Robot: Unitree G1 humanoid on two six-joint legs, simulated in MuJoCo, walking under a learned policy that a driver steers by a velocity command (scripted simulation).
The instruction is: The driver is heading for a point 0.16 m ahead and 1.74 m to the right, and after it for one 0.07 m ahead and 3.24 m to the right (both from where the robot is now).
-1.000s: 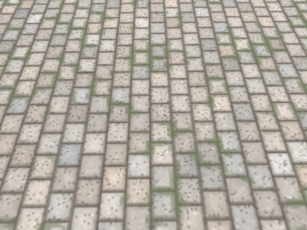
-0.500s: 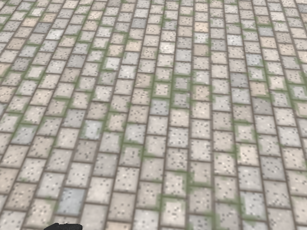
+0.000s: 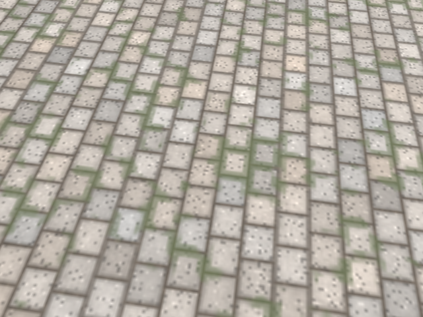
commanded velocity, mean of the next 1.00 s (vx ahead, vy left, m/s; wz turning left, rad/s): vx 0.04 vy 0.00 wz -0.55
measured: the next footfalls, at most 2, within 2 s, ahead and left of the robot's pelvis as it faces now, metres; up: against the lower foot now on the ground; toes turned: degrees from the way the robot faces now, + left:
right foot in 0.42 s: +0.02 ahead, -0.11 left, +0.00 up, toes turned -18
left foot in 0.90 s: +0.10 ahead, +0.07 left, +0.00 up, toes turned -36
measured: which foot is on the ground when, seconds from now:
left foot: down 0.00-0.42, up 0.44-0.88, down 0.90-1.00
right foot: up 0.00-0.40, down 0.42-0.90, up 0.92-1.00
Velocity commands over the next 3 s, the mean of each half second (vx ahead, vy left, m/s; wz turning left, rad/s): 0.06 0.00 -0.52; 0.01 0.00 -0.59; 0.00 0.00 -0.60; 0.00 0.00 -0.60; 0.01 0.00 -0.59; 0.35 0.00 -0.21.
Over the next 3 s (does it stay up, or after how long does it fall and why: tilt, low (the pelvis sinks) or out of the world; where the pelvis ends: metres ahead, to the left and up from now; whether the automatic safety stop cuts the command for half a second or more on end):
stays up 0.00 -0.15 0.01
